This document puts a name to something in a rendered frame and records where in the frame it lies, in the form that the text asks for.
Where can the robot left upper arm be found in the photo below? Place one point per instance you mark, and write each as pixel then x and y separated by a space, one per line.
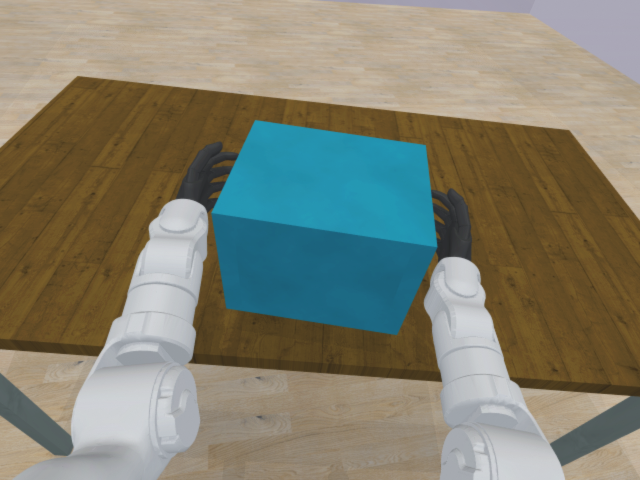
pixel 129 422

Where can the table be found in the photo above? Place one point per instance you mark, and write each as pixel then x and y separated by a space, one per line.
pixel 557 247

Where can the robot right forearm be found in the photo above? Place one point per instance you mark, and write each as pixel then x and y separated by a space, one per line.
pixel 476 384

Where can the robot left forearm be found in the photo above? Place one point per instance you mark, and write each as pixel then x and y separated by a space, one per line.
pixel 157 321

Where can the left robot hand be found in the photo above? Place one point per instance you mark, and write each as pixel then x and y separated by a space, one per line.
pixel 196 184

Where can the robot right upper arm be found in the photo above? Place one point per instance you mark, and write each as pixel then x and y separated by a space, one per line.
pixel 478 451

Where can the carton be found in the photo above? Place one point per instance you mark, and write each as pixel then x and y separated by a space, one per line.
pixel 325 227

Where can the right robot hand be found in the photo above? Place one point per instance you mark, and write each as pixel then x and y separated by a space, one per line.
pixel 455 235

